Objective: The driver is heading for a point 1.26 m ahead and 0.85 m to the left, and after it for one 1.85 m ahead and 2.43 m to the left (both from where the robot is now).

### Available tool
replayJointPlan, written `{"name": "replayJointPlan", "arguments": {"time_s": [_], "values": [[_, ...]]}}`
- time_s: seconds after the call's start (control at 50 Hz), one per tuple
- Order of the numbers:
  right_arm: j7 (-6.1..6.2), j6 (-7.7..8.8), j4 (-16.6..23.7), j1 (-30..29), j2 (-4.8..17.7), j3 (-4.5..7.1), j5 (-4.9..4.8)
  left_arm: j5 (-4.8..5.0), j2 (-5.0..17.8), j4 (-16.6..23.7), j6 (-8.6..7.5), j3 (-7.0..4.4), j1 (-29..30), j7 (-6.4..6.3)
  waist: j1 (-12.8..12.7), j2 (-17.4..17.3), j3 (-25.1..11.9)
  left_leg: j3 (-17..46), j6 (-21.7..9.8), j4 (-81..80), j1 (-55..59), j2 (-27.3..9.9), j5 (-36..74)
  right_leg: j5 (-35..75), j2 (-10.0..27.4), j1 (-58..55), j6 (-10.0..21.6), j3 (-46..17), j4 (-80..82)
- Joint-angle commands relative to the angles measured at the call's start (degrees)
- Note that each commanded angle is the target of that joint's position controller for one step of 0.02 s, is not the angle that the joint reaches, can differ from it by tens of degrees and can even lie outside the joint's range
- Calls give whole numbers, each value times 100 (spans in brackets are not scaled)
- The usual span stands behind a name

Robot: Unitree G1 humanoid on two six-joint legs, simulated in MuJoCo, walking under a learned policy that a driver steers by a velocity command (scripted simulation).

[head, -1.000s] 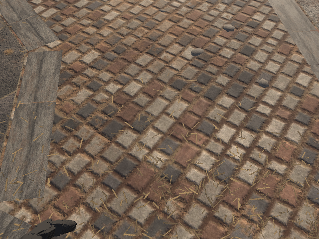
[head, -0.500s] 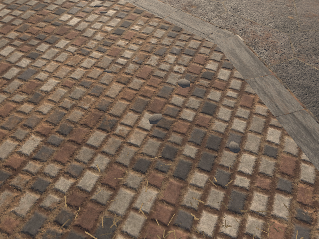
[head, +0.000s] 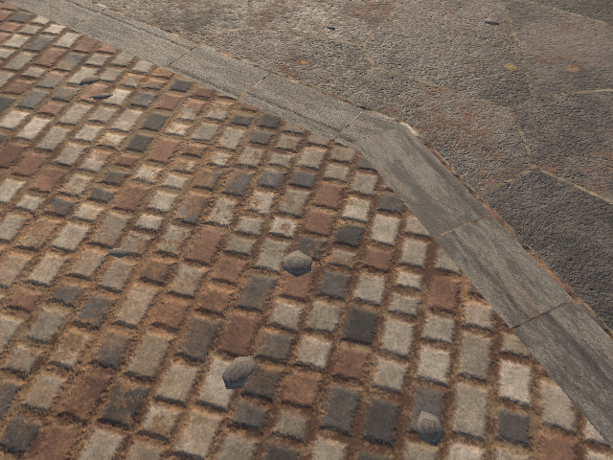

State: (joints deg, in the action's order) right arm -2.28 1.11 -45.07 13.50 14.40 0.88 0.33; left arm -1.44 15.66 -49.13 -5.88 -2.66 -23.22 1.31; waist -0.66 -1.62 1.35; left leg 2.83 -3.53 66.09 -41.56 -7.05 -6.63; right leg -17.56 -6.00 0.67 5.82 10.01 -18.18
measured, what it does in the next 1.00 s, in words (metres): walks ahead, turning left: left foot, then right foot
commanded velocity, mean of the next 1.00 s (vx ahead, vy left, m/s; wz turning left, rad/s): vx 1.00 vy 0.00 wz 0.88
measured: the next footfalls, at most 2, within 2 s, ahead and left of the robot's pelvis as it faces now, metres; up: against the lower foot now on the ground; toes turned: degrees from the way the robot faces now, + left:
left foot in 0.22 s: +0.40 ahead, +0.09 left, +0.00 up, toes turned +14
right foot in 0.64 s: +0.87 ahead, +0.11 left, +0.00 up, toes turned +37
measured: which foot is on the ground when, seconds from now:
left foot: up 0.00-0.20, down 0.22-0.66, up 0.68-1.00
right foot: down 0.00-0.22, up 0.24-0.62, down 0.64-1.00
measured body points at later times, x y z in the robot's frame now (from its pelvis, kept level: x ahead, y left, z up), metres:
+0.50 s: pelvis +0.47 +0.10 +0.00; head +0.49 +0.11 +0.45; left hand +0.64 +0.38 -0.05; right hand +0.54 -0.19 -0.12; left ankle +0.36 +0.08 -0.74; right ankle +0.72 -0.03 -0.66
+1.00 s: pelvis +0.88 +0.29 -0.02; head +0.89 +0.32 +0.43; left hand +0.60 +0.40 -0.14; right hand +1.23 +0.39 -0.04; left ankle +0.93 +0.49 -0.68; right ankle +0.84 +0.08 -0.74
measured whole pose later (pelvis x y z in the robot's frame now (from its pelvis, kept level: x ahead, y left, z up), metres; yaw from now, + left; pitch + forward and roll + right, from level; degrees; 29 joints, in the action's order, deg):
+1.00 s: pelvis +0.88 +0.29 -0.02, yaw +53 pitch +2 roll -3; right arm -5.6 -0.2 -32.5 -4.5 18.7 1.1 1.9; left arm -1.7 18.0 -51.7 -5.9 -2.9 -30.6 0.0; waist -4.8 -2.3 1.6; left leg -5.3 -7.7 52.0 -46.1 -3.2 -1.6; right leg -23.0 -0.3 -10.6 -2.8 16.3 -11.6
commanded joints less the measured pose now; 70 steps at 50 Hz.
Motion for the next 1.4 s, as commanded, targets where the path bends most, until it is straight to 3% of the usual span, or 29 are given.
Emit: {"name": "replayJointPlan", "arguments": {"time_s": [0.02,0.12,0.18,0.2,0.22,0.24,0.26,0.3,0.34,0.4,0.54,0.6,0.62,0.64,0.66,0.68,0.7,0.74,0.82,0.96,1.02,1.06,1.1,1.12,1.14,1.16,1.2,1.26,1.4], "values": [[-99,59,340,-473,262,67,-40,46,410,318,-232,-72,389,2,104,370,662,-448,-134,-961,177,45,1092,2938,1206,887,-196,70,1374],[-238,112,474,-839,356,52,11,98,810,197,-197,-90,148,-240,191,508,315,-1395,-545,-2642,1036,752,1715,6550,1490,-451,-511,630,916],[-111,21,-20,1111,955,293,-26,-66,1351,390,136,-258,672,-421,1312,969,-711,-1377,-813,-2493,2887,1301,363,8712,1833,-745,-513,515,-1638],[-23,1,-369,2302,1258,465,1,-125,1405,512,246,-287,1011,-411,1858,804,-1101,-974,-1043,-2712,4086,1298,-300,8001,1836,-107,-390,361,-3422],[102,-34,-454,2474,1422,614,-49,-128,1074,476,253,-223,1166,-280,1861,88,-806,-403,-1288,-3127,4655,1080,-652,4007,1050,957,-368,387,-5719],[120,-91,-436,1910,1685,651,-45,-225,28,872,111,70,1139,-182,925,-1351,-297,1303,-1696,-2730,5228,366,600,-1088,134,3434,-544,-162,-7727],[131,-108,-148,1528,1988,714,66,-41,114,1462,-49,164,833,-131,564,-1437,-1424,4121,-2698,-4411,6222,-511,-1315,-1181,101,4825,-606,-1367,-8147],[185,-44,-85,1183,1239,592,98,-81,671,1375,-218,135,1331,-121,342,575,-246,4126,-2018,-5490,4751,-553,-2152,-207,780,4767,-519,-1621,-6751],[232,124,-54,935,1148,521,30,-269,607,1370,-10,193,1361,-139,-56,853,180,3074,-1747,-5466,3401,-21,-1058,-213,1086,4054,-716,-1557,-5953],[201,337,-1,876,1183,492,-35,-291,494,1607,269,283,1814,-69,-96,616,468,2104,-1598,-5781,2139,606,-241,91,1297,3400,-960,-1168,-4508],[161,320,-135,1510,1315,623,-67,-42,337,2214,185,389,3223,-26,770,-152,172,1979,-991,-5269,3465,725,2560,2297,723,3014,-784,-905,-1648],[213,351,-7,1072,1586,689,-44,-6,795,1990,133,195,2257,-146,217,-203,-541,2060,-607,-4083,3676,720,4094,1781,354,1218,-615,-1049,-1129],[188,377,70,740,1823,735,-5,49,1093,1758,109,49,1229,-231,-432,-253,-1072,2054,-502,-2949,3483,769,4209,1352,429,137,-559,-1136,-1193],[174,441,187,332,1680,695,51,11,1395,1406,99,-121,-175,-347,-1171,-170,-1657,1859,-430,-1456,2765,958,3557,617,879,-1275,-467,-1402,-1466],[199,489,391,249,620,420,131,-165,1658,1152,86,-218,-1235,-449,-1257,1199,-2217,1335,-499,560,1632,1356,-1385,-1057,2361,-2480,-467,-2830,-1407],[191,437,767,1250,406,253,-274,-296,2086,1321,107,-320,-290,-361,-212,3063,-2898,773,-344,1742,166,1614,-2295,-2332,3569,-2921,217,-6550,135],[256,305,449,782,950,283,-35,-248,1285,1548,153,-259,513,-303,-305,1491,-1890,584,-380,1844,-241,1021,-1482,-3391,3125,-1931,317,-6035,406],[99,180,483,99,1061,337,119,-221,665,1322,177,-103,714,-251,-268,227,-704,301,-257,1337,-79,613,-893,-1444,2600,-508,196,-3925,317],[-155,-84,983,-558,471,145,185,0,392,569,-24,-28,99,-139,-8,595,-12,207,-224,1017,-357,109,-810,618,2267,278,-114,-1971,667],[-373,-113,1571,-1888,505,-10,158,-24,768,295,-169,-91,85,-122,97,314,737,-858,-405,-1441,187,339,766,3086,1743,614,-466,407,1313],[-353,-72,1452,-1825,571,11,147,-12,1138,214,-67,-158,-370,-230,189,560,413,-1530,-706,-2088,1063,999,452,6863,1795,-208,-645,713,425],[-242,-47,1109,-635,879,156,135,-34,1500,301,121,-256,-178,-324,910,842,-302,-1427,-920,-2188,2362,1330,-159,8233,2091,-353,-618,617,-1300],[0,-8,377,1417,1383,509,87,-83,1466,538,268,-286,279,-258,1659,452,-1092,-596,-1288,-2898,5170,1323,-573,5417,1852,1334,-515,432,-4739],[134,-83,400,938,1871,663,-50,-180,681,824,248,-112,320,-150,937,-1002,-702,1143,-1523,-2951,5639,303,-60,-741,766,3178,-663,357,-6940],[131,-169,732,890,2298,728,187,-10,801,1542,128,-81,240,-157,691,-977,-1950,3932,-2689,-4018,7211,-650,-694,-1213,446,4920,-835,-933,-8093],[213,-189,728,1041,2048,737,149,-43,963,1634,-31,-37,868,-149,887,106,-1626,4379,-2423,-4940,6693,-762,-1487,-670,782,5240,-783,-1446,-7569],[275,-36,492,675,1580,625,90,-93,868,1547,-54,19,1009,-166,240,717,-191,3477,-2030,-5273,4672,-331,-834,-457,1176,4682,-797,-1435,-6341],[282,235,504,397,1207,447,24,-290,756,1478,315,53,791,-156,-285,717,158,2469,-1877,-5372,2832,252,8,-872,1437,3645,-1058,-1407,-5211],[114,535,102,1003,1140,427,-86,-2,328,1814,250,246,2243,63,444,152,337,1241,-1105,-6089,2700,578,1535,2976,1167,2208,-537,-715,-1727]]}}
